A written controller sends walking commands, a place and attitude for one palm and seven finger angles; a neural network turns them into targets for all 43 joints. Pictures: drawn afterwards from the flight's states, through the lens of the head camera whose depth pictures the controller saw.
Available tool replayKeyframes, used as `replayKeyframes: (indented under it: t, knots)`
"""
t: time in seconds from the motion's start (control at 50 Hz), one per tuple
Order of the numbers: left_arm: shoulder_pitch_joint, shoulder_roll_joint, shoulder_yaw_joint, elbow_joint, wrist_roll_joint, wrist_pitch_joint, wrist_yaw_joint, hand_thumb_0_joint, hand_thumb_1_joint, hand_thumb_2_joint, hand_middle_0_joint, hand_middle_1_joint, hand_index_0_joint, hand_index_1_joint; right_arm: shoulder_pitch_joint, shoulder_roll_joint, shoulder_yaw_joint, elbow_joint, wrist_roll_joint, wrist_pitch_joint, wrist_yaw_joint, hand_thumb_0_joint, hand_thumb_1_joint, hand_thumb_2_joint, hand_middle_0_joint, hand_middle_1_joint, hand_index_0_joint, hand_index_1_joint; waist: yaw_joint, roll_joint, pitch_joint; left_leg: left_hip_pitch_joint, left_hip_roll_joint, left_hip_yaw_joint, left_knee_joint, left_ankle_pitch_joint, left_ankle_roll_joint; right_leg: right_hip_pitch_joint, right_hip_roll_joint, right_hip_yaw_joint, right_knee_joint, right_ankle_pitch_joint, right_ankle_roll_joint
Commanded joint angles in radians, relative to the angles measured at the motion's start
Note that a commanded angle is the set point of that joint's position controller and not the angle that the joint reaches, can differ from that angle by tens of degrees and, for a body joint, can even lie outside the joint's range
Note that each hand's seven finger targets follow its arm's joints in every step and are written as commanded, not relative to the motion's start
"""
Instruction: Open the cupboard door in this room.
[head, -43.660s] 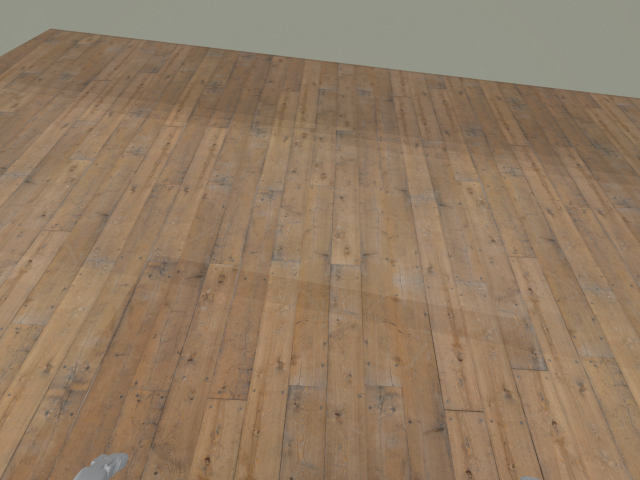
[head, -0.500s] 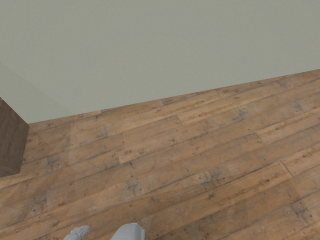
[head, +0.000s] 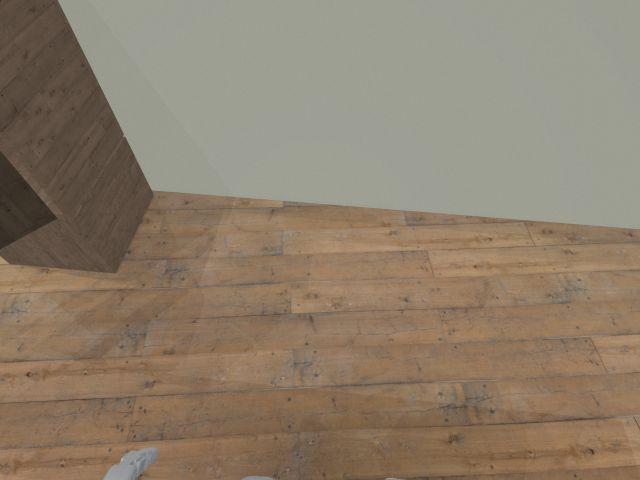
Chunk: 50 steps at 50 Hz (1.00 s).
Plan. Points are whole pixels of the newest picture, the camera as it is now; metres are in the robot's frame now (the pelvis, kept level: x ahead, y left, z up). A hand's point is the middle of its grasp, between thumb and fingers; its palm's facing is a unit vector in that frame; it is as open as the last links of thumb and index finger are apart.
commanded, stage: turn to face it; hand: left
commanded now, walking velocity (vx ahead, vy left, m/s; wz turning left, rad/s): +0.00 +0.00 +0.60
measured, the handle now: out of the picture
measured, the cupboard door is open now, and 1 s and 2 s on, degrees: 50 50 50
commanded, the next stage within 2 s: take the last steps up to it in 1.12 s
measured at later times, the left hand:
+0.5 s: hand out of the picture +0.01 +0.22 -0.18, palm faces +0.35 -0.91 -0.23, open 7.4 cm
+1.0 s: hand out of the picture +0.00 +0.15 -0.15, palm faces +0.57 -0.78 -0.24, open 7.4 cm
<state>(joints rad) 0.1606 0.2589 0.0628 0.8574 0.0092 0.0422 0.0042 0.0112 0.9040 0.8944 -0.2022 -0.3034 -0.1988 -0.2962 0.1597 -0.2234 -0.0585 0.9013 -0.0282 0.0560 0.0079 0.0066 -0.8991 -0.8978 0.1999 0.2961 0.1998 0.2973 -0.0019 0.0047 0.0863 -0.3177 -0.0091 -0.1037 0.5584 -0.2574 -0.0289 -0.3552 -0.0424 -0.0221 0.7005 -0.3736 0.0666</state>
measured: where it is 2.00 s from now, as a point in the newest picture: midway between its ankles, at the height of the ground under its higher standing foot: outside the picture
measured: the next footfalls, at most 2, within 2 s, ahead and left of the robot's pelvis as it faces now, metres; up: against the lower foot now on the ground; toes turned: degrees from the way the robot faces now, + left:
right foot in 0.02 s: +0.05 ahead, -0.13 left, +0.00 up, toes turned -1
left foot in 0.38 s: +0.03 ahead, +0.12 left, +0.00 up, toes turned +20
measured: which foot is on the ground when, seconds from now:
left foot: down 0.00-0.02, up 0.04-0.36, down 0.38-0.74, up 0.76-1.00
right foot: up 0.00-0.00, down 0.02-0.38, up 0.40-0.74, down 0.76-1.00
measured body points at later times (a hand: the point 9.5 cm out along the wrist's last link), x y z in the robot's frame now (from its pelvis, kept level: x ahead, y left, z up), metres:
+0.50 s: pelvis +0.02 +0.00 +0.00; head +0.06 +0.04 +0.44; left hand -0.01 +0.27 -0.16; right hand +0.20 -0.21 -0.12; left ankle -0.01 +0.10 -0.73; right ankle +0.03 -0.15 -0.66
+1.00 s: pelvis +0.05 -0.05 +0.01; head +0.09 -0.03 +0.46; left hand -0.03 +0.19 -0.13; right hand +0.27 -0.21 -0.14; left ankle -0.04 +0.06 -0.68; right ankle +0.10 -0.15 -0.73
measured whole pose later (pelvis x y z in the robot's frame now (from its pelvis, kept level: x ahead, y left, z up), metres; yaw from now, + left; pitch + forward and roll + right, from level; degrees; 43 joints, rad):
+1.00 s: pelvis +0.05 -0.05 +0.01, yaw +36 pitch +0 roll +2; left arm 0.22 0.19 0.03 0.88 0.03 0.01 0.02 0.01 0.90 0.89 -0.21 -0.30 -0.20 -0.30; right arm 0.15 -0.25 -0.08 0.94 -0.01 0.08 0.03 0.01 -0.91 -0.90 0.19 0.30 0.19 0.30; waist 0.00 -0.03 0.10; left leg -0.41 0.01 0.04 0.93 -0.45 -0.06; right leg -0.20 -0.12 -0.16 0.51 -0.29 0.00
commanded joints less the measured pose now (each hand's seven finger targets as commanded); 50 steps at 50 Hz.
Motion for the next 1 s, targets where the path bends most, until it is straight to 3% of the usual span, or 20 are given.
replayKeyframes:
  t: [0.0, 0.02, 0.04, 0.08, 0.14, 0.24, 0.3, 0.32, 0.34, 0.36, 0.38, 0.46, 0.64, 0.68, 0.7, 0.72, 0.74, 0.76, 0.84, 0.98]
  knots:
    - [0.179, 0.237, 0.062, -0.038, 0.028, -0.045, 0.022, 0.0, 0.9, 0.9, -0.2, -0.3, -0.2, -0.3, -0.068, -0.094, -0.043, -0.131, 0.021, -0.024, -0.003, 0.0, -0.9, -0.9, 0.2, 0.3, 0.2, 0.3, 0.083, -0.363, -0.118, -0.34, -0.087, 0.081, 0.338, -0.32, -0.012, 0.347, -0.402, 0.421, -0.473, 0.077, -0.148]
    - [0.154, 0.24, 0.054, -0.051, 0.017, -0.042, 0.027, 0.0, 0.9, 0.9, -0.2, -0.3, -0.2, -0.3, -0.084, -0.148, -0.055, -0.132, 0.015, -0.017, 0.003, 0.0, -0.9, -0.9, 0.2, 0.3, 0.2, 0.3, 0.077, -0.302, -0.109, -0.282, -0.023, 0.032, 0.549, -0.362, -0.003, 0.2, -0.475, 0.43, -0.485, 0.096, -0.218]
    - [0.076, 0.195, 0.044, -0.07, 0.018, -0.041, 0.028, 0.0, 0.9, 0.9, -0.2, -0.3, -0.2, -0.3, -0.048, -0.137, -0.055, -0.118, 0.011, -0.01, 0.011, 0.0, -0.9, -0.9, 0.2, 0.3, 0.2, 0.3, 0.027, -0.222, -0.082, -0.267, 0.0, 0.016, 0.647, -0.277, 0.005, 0.127, -0.413, 0.323, -0.483, -0.001, -0.227]
    - [-0.008, 0.133, 0.025, -0.087, 0.013, -0.042, 0.024, 0.0, 0.9, 0.9, -0.2, -0.3, -0.2, -0.3, -0.034, -0.128, -0.056, -0.074, 0.006, 0.002, 0.02, 0.0, -0.9, -0.9, 0.2, 0.3, 0.2, 0.3, -0.017, -0.242, -0.049, -0.27, 0.032, 0.053, 0.722, -0.161, -0.018, 0.103, -0.296, 0.162, -0.442, 0.111, -0.173]
    - [0.025, 0.116, 0.023, -0.08, 0.017, -0.05, 0.027, 0.0, 0.9, 0.9, -0.2, -0.3, -0.2, -0.3, -0.047, -0.09, -0.039, -0.073, 0.015, -0.001, 0.028, 0.0, -0.9, -0.9, 0.2, 0.3, 0.2, 0.3, -0.007, -0.221, -0.087, -0.235, 0.037, 0.119, 0.536, -0.162, -0.042, 0.22, -0.268, 0.006, -0.37, 0.42, -0.164]
    - [0.154, 0.171, 0.044, -0.024, 0.022, -0.05, 0.027, 0.0, 0.9, 0.9, -0.2, -0.3, -0.2, -0.3, -0.119, -0.054, -0.014, -0.088, 0.022, -0.021, 0.027, 0.0, -0.9, -0.9, 0.2, 0.3, 0.2, 0.3, 0.065, -0.2, -0.137, -0.148, 0.012, 0.205, 0.183, -0.209, -0.032, 0.378, -0.32, -0.032, -0.238, 0.734, -0.182]
    - [0.123, 0.18, 0.051, -0.023, 0.011, -0.046, 0.019, 0.0, 0.9, 0.9, -0.2, -0.3, -0.2, -0.3, -0.031, -0.085, -0.018, -0.066, 0.019, -0.029, 0.021, 0.0, -0.9, -0.9, 0.2, 0.3, 0.2, 0.3, 0.011, -0.187, -0.159, 0.042, -0.002, 0.218, -0.032, -0.023, -0.01, 0.278, -0.303, -0.096, -0.134, 0.659, -0.119]
    - [0.1, 0.16, 0.047, -0.031, 0.005, -0.042, 0.015, 0.0, 0.9, 0.9, -0.2, -0.3, -0.2, -0.3, 0.03, -0.125, -0.03, -0.052, 0.016, -0.035, 0.022, 0.0, -0.9, -0.9, 0.2, 0.3, 0.2, 0.3, -0.029, -0.101, -0.186, 0.185, 0.035, 0.159, -0.134, 0.128, 0.009, 0.171, -0.281, -0.132, -0.01, 0.542, -0.074]
    - [0.086, 0.092, 0.037, -0.067, -0.003, -0.036, 0.009, 0.0, 0.9, 0.9, -0.2, -0.3, -0.2, -0.3, 0.107, -0.242, -0.06, -0.042, 0.005, -0.045, 0.013, 0.0, -0.9, -0.9, 0.2, 0.3, 0.2, 0.3, -0.071, 0.191, -0.236, 0.358, 0.286, -0.18, -0.172, 0.456, 0.125, -0.089, -0.148, -0.177, 0.215, 0.068, 0.003]
    - [0.013, 0.055, 0.015, -0.108, 0.0, -0.027, 0.012, 0.0, 0.9, 0.9, -0.2, -0.3, -0.2, -0.3, 0.176, -0.308, -0.074, -0.024, 0.008, -0.038, -0.002, 0.0, -0.9, -0.9, 0.2, 0.3, 0.2, 0.3, -0.104, 0.295, -0.231, 0.377, 0.437, -0.356, -0.175, 0.797, 0.26, -0.246, -0.073, -0.079, 0.377, -0.325, 0.024]
    - [-0.021, 0.086, 0.019, -0.118, 0.006, -0.019, 0.016, 0.0, 0.9, 0.9, -0.2, -0.3, -0.2, -0.3, 0.188, -0.301, -0.069, -0.013, 0.005, -0.034, -0.008, 0.0, -0.9, -0.9, 0.2, 0.3, 0.2, 0.3, -0.104, 0.173, -0.223, 0.337, 0.442, -0.294, -0.159, 0.677, 0.294, -0.247, -0.089, 0.0, 0.457, -0.284, 0.004]
    - [0.0, 0.074, 0.027, -0.055, 0.009, -0.006, 0.005, 0.0, 0.9, 0.9, -0.2, -0.3, -0.2, -0.3, 0.012, -0.201, -0.039, -0.058, 0.003, -0.044, -0.027, 0.0, -0.9, -0.9, 0.2, 0.3, 0.2, 0.3, -0.019, 0.176, -0.116, 0.16, 0.251, -0.139, -0.204, 0.438, 0.187, -0.214, -0.075, 0.028, 0.442, -0.053, 0.013]
    - [0.009, 0.055, 0.018, -0.065, 0.001, -0.017, 0.006, 0.0, 0.9, 0.9, -0.2, -0.3, -0.2, -0.3, 0.0, -0.214, -0.054, -0.063, 0.0, -0.033, -0.019, 0.0, -0.9, -0.9, 0.2, 0.3, 0.2, 0.3, -0.009, 0.189, -0.135, 0.083, 0.197, -0.196, -0.161, 0.362, 0.174, 0.023, 0.022, -0.021, 0.026, -0.034, 0.006]
    - [0.079, 0.068, 0.025, -0.05, -0.002, -0.028, 0.009, 0.0, 0.9, 0.9, -0.2, -0.3, -0.2, -0.3, -0.035, -0.205, -0.057, -0.077, 0.007, -0.029, -0.017, 0.0, -0.9, -0.9, 0.2, 0.3, 0.2, 0.3, 0.031, 0.156, -0.146, -0.007, 0.159, -0.199, -0.099, 0.308, 0.14, 0.187, 0.03, -0.027, -0.171, 0.098, -0.002]
    - [0.126, 0.109, 0.036, -0.04, 0.002, -0.039, 0.015, 0.0, 0.9, 0.9, -0.2, -0.3, -0.2, -0.3, -0.042, -0.176, -0.054, -0.084, 0.016, -0.03, -0.013, 0.0, -0.9, -0.9, 0.2, 0.3, 0.2, 0.3, 0.057, 0.062, -0.163, -0.108, 0.103, -0.167, -0.014, 0.182, 0.091, 0.327, -0.039, 0.039, -0.316, 0.164, -0.015]
    - [0.158, 0.211, 0.056, -0.038, 0.022, -0.05, 0.025, 0.0, 0.9, 0.9, -0.2, -0.3, -0.2, -0.3, -0.032, -0.107, -0.045, -0.104, 0.026, -0.03, -0.006, 0.0, -0.9, -0.9, 0.2, 0.3, 0.2, 0.3, 0.072, -0.242, -0.179, -0.284, -0.037, 0.004, 0.214, -0.141, 0.011, 0.434, -0.305, 0.31, -0.422, 0.184, -0.1]
    - [0.151, 0.241, 0.053, -0.045, 0.02, -0.047, 0.027, 0.0, 0.9, 0.9, -0.2, -0.3, -0.2, -0.3, -0.061, -0.127, -0.048, -0.115, 0.018, -0.026, -0.002, 0.0, -0.9, -0.9, 0.2, 0.3, 0.2, 0.3, 0.076, -0.302, -0.141, -0.283, -0.048, 0.057, 0.479, -0.381, -0.009, 0.291, -0.474, 0.423, -0.447, 0.267, -0.21]
    - [0.102, 0.202, 0.04, -0.057, 0.016, -0.046, 0.028, 0.0, 0.9, 0.9, -0.2, -0.3, -0.2, -0.3, -0.043, -0.133, -0.048, -0.106, 0.012, -0.022, 0.005, 0.0, -0.9, -0.9, 0.2, 0.3, 0.2, 0.3, 0.046, -0.215, -0.109, -0.269, -0.007, 0.017, 0.604, -0.321, 0.001, 0.212, -0.426, 0.326, -0.429, 0.239, -0.236]
    - [0.006, 0.108, 0.017, -0.074, 0.014, -0.05, 0.029, 0.0, 0.9, 0.9, -0.2, -0.3, -0.2, -0.3, -0.018, -0.097, -0.041, -0.054, 0.012, -0.003, 0.02, 0.0, -0.9, -0.9, 0.2, 0.3, 0.2, 0.3, -0.01, -0.25, -0.082, -0.235, 0.034, 0.088, 0.609, -0.18, -0.033, 0.2, -0.27, 0.052, -0.37, 0.454, -0.177]
    - [0.138, 0.164, 0.037, -0.009, 0.023, -0.053, 0.027, 0.0, 0.9, 0.9, -0.2, -0.3, -0.2, -0.3, -0.088, -0.049, -0.012, -0.055, 0.022, -0.018, 0.019, 0.0, -0.9, -0.9, 0.2, 0.3, 0.2, 0.3, 0.051, -0.198, -0.112, -0.103, 0.005, 0.186, 0.208, -0.209, -0.026, 0.307, -0.307, 0.011, -0.285, 0.649, -0.193]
